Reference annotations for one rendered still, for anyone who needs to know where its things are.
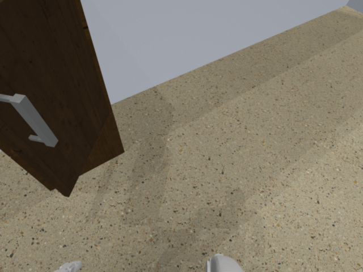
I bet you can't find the robot right thigh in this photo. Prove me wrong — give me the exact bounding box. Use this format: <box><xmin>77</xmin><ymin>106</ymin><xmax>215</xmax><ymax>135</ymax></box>
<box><xmin>205</xmin><ymin>256</ymin><xmax>244</xmax><ymax>272</ymax></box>

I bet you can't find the cupboard door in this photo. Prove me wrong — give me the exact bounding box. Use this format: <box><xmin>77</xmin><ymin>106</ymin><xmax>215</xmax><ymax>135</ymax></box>
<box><xmin>0</xmin><ymin>0</ymin><xmax>109</xmax><ymax>197</ymax></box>

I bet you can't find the robot left hand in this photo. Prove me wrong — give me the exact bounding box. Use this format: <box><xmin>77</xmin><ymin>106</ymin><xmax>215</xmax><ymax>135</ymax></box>
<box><xmin>54</xmin><ymin>261</ymin><xmax>82</xmax><ymax>272</ymax></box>

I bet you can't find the handle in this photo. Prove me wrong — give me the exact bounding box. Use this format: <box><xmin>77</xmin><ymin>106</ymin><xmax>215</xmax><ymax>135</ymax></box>
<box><xmin>0</xmin><ymin>93</ymin><xmax>58</xmax><ymax>147</ymax></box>

